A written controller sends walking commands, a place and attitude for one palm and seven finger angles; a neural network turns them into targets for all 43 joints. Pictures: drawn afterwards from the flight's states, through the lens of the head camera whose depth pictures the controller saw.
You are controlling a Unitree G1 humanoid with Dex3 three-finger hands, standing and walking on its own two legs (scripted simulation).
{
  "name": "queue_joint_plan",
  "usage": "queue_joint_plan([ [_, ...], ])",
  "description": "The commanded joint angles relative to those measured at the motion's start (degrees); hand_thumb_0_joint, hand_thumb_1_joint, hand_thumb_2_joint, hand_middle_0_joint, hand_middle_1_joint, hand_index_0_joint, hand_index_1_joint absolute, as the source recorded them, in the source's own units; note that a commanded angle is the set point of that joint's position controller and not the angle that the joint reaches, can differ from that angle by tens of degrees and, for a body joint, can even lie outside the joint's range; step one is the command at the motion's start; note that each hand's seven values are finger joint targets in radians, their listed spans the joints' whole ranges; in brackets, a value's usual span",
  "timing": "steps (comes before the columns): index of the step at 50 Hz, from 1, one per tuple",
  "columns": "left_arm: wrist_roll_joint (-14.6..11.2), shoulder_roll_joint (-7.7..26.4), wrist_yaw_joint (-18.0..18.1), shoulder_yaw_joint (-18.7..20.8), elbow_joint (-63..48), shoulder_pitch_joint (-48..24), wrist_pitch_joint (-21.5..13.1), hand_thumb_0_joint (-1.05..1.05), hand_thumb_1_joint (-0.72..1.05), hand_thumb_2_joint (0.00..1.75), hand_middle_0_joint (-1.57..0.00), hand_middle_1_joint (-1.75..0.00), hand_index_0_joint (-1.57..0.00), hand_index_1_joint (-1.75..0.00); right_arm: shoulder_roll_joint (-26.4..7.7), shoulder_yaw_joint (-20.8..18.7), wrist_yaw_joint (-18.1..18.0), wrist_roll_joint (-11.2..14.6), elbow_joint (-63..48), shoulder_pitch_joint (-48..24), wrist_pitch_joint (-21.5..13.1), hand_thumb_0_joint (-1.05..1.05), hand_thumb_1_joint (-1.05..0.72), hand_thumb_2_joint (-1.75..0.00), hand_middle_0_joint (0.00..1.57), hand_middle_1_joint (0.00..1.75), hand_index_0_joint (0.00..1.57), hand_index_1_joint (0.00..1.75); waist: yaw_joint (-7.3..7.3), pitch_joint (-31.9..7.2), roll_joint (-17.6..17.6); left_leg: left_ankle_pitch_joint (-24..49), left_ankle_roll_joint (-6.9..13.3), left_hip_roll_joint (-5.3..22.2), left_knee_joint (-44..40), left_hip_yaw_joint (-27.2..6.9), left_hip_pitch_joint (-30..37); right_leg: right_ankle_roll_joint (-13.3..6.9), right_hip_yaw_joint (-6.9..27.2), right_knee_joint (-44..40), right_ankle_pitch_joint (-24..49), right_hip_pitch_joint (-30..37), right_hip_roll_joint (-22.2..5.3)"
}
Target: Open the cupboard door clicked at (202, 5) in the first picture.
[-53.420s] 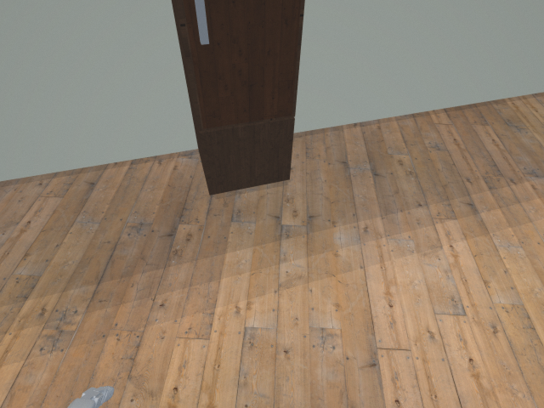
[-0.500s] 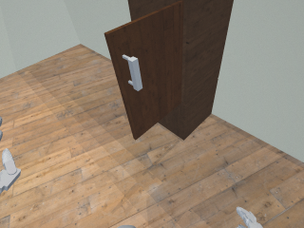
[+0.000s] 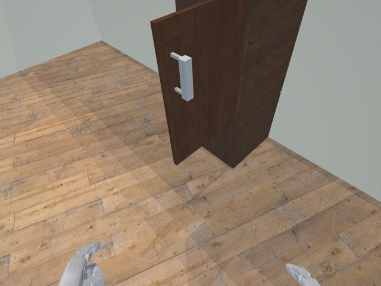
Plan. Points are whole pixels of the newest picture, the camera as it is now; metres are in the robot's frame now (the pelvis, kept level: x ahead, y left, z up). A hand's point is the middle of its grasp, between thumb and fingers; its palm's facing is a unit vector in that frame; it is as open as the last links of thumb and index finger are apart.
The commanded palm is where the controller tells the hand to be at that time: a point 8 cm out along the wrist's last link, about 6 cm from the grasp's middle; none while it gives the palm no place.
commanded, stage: let the arm hang, fingers relaxed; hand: left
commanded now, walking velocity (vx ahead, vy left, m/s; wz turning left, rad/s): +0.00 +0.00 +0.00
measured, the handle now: (181, 76) +0.66 +0.06 +0.10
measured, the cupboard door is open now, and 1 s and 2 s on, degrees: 90 90 90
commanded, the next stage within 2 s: look to check the result in 0.90 s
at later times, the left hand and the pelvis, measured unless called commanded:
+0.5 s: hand out of the picture -0.04 +0.23 -0.15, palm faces +0.01 -0.96 -0.27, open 7.3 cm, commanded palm none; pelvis -0.01 +0.03 +0.02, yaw -1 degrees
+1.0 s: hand out of the picture +0.05 +0.19 -0.15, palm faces -0.02 -0.98 -0.21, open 7.3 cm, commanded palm none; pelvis +0.02 +0.01 +0.02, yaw -2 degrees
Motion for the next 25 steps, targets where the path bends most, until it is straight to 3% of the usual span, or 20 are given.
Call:
queue_joint_plan([
  [1, -0.6, 6.24, 0.4, -0.26, 4.01, -0.96, -1.78, 0.0, 0.9, 0.9, -0.2, -0.3, -0.2, -0.3, -5.82, -0.95, -0.85, -0.77, -1.45, 2.19, -0.18, 0.0, -0.9, -0.9, 0.2, 0.3, 0.2, 0.3, 0.16, -1.43, -3.25, 12.56, 2.33, 8.73, -10.82, -10.88, -0.2, 1.44, 9.14, -7.61, 4.11, 6.05, -6.05],
  [3, -0.83, 5.95, 0.55, -0.6, 10.55, 0.36, -1.83, 0.0, 0.9, 0.9, -0.2, -0.3, -0.2, -0.3, -5.52, -0.5, -1.11, -0.71, 1.12, 1.79, -0.09, 0.0, -0.9, -0.9, 0.2, 0.3, 0.2, 0.3, 1.2, -0.35, 4.56, 4.3, 2.66, 9.58, -16.35, -12.24, -3.81, 2.27, 8.46, -8.41, 0.77, 10.78, -4.45],
  [4, -0.73, 6.45, 0.58, -0.76, 13.24, 1.38, -2.05, 0.0, 0.9, 0.9, -0.2, -0.3, -0.2, -0.3, -5.57, -0.4, -1.23, -0.5, 2.09, 2.0, -0.04, 0.0, -0.9, -0.9, 0.2, 0.3, 0.2, 0.3, 1.77, -0.33, 5.43, 2.37, 2.49, 9.14, -17.13, -12.21, -4.08, 2.04, 8.61, -9.28, 1.31, 12.39, -4.37],
  [7, -0.63, 2.77, 0.76, 0.13, 19.46, 3.51, -2.35, 0.0, 0.9, 0.9, -0.2, -0.3, -0.2, -0.3, -2.07, -1.46, -1.85, -0.79, 5.23, 4.98, 0.34, 0.0, -0.9, -0.9, 0.2, 0.3, 0.2, 0.3, 1.17, -1.32, 10.82, -7.15, 1.55, 8.11, -19.53, -10.24, -3.33, 1.22, 7.75, -11.23, 0.84, 13.03, -4.44],
  [8, -0.73, 3.44, 0.66, -0.31, 21.21, 3.19, -2.33, 0.0, 0.9, 0.9, -0.2, -0.3, -0.2, -0.3, -2.22, -1.39, -1.86, -0.6, 6.02, 5.42, 0.54, 0.0, -0.9, -0.9, 0.2, 0.3, 0.2, 0.3, 1.0, -0.5, 11.48, -9.11, 1.58, 8.27, -20.72, -10.69, -3.5, 1.28, 7.35, -11.24, 0.69, 12.88, -4.2],
  [14, -0.77, 4.15, 0.31, -1.15, 28.36, 2.6, -2.84, 0.0, 0.9, 0.9, -0.2, -0.3, -0.2, -0.3, -3.82, -2.02, -2.0, -0.02, 10.19, 8.2, 0.43, 0.0, -0.9, -0.9, 0.2, 0.3, 0.2, 0.3, 0.66, 3.95, -0.86, -10.04, 1.66, 9.18, -22.42, -11.19, -2.12, 1.15, 8.25, -14.86, -0.59, 10.58, -4.76],
  [16, -0.8, 4.38, 0.3, -1.27, 30.01, 2.39, -2.95, 0.0, 0.9, 0.9, -0.2, -0.3, -0.2, -0.3, -4.47, -2.12, -2.08, 0.0, 11.7, 8.86, 0.25, 0.0, -0.9, -0.9, 0.2, 0.3, 0.2, 0.3, 0.47, 4.96, -2.81, -10.16, 1.76, 9.23, -22.57, -11.14, -1.87, 1.04, 9.09, -15.57, -1.49, 9.79, -4.95],
  [20, -0.91, 5.07, 0.4, -1.33, 32.4, 2.75, -3.15, 0.0, 0.9, 0.9, -0.2, -0.3, -0.2, -0.3, -4.94, -2.21, -2.09, 0.06, 14.06, 9.39, -0.04, 0.0, -0.9, -0.9, 0.2, 0.3, 0.2, 0.3, 0.43, 4.83, -2.13, -9.45, 1.93, 9.12, -22.47, -10.57, -0.46, 0.9, 9.62, -16.0, -2.07, 8.84, -5.16],
  [25, -1.13, 5.33, 0.63, -1.69, 34.15, 2.06, -3.63, 0.0, 0.9, 0.9, -0.2, -0.3, -0.2, -0.3, -4.45, -1.81, -2.05, 0.25, 16.13, 9.44, -0.51, 0.0, -0.9, -0.9, 0.2, 0.3, 0.2, 0.3, 0.21, 3.6, -4.74, -3.14, 1.73, 8.65, -20.86, -8.74, 2.23, 0.57, 10.45, -16.81, 0.45, 9.21, -6.06],
])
